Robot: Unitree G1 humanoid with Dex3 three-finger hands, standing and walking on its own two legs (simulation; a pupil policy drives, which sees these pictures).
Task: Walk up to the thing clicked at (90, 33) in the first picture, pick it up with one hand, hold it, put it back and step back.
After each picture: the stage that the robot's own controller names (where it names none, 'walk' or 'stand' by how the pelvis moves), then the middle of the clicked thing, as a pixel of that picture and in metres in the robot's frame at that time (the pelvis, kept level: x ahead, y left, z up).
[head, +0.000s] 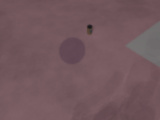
stand; (89, 29) +1.66 -0.07 -0.72
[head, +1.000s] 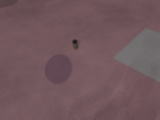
walk; (75, 44) +1.51 +0.21 -0.70
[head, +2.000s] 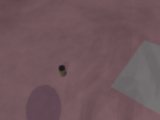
walk; (62, 71) +0.97 +0.29 -0.71
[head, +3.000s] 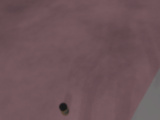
walk; (64, 109) +0.57 +0.26 -0.72
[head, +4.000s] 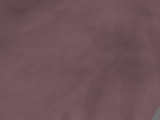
walk; out of the picture +0.38 +0.28 -0.71
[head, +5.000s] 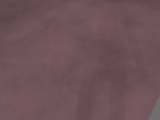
stand; out of the picture +0.33 +0.25 -0.72
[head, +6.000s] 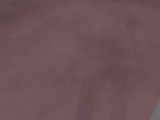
stand; out of the picture +0.33 +0.25 -0.73
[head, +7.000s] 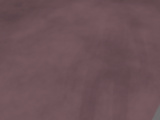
stand; out of the picture +0.34 +0.25 -0.73
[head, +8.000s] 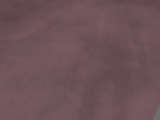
stand; out of the picture +0.33 +0.25 -0.73
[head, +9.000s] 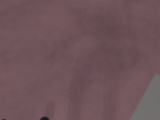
go down; out of the picture +0.36 +0.26 -0.67
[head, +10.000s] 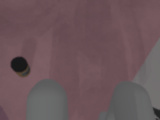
go down; (21, 67) +0.41 +0.30 -0.29
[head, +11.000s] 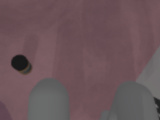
close in; (22, 65) +0.40 +0.30 -0.30
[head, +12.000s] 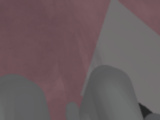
close in; out of the picture +0.38 +0.34 -0.21
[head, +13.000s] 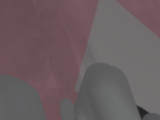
close; out of the picture +0.37 +0.35 -0.21
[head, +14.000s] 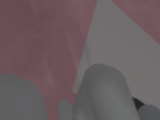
lift; out of the picture +0.35 +0.33 -0.22
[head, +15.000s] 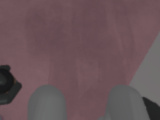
lift; (5, 84) +0.31 +0.28 -0.06
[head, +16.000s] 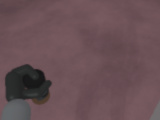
hold; (37, 87) +0.34 +0.18 +0.05
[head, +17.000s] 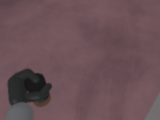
hold; (38, 90) +0.34 +0.18 +0.00
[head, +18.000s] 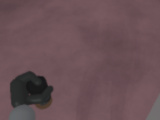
crouch; (40, 93) +0.34 +0.18 +0.00
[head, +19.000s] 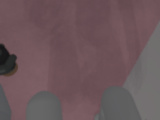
crouch; (3, 62) +0.42 +0.27 -0.10
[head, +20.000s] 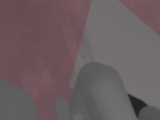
lower; out of the picture +0.38 +0.35 -0.22
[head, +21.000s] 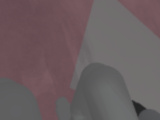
lower; out of the picture +0.38 +0.36 -0.22
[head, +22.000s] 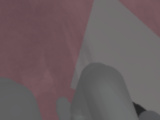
lower; out of the picture +0.38 +0.36 -0.22
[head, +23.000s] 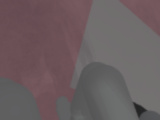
lower; out of the picture +0.38 +0.36 -0.22
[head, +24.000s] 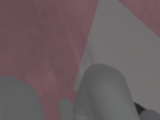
open; out of the picture +0.37 +0.32 -0.22
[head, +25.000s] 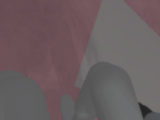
rise; out of the picture +0.37 +0.32 -0.23
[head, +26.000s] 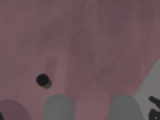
walk; (44, 81) +0.41 +0.25 -0.43
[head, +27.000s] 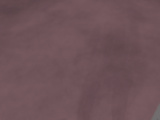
stand; out of the picture +0.35 +0.22 -0.66
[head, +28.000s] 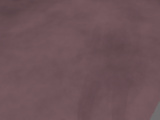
stand; out of the picture +0.35 +0.23 -0.67
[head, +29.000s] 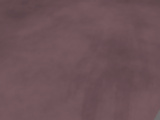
stand; out of the picture +0.36 +0.21 -0.71
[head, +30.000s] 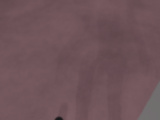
walk; out of the picture +0.39 +0.18 -0.70
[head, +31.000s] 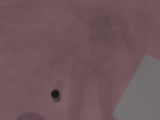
walk; (55, 96) +0.58 +0.21 -0.71
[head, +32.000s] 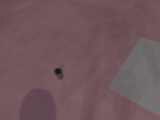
walk; (59, 74) +0.87 +0.34 -0.70
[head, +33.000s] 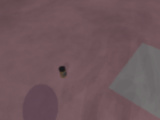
stand; (62, 72) +0.97 +0.25 -0.71
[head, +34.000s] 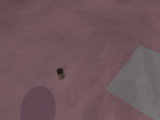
stand; (60, 74) +0.98 +0.28 -0.73
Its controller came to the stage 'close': yes
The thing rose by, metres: 0.71
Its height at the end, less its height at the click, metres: +0.00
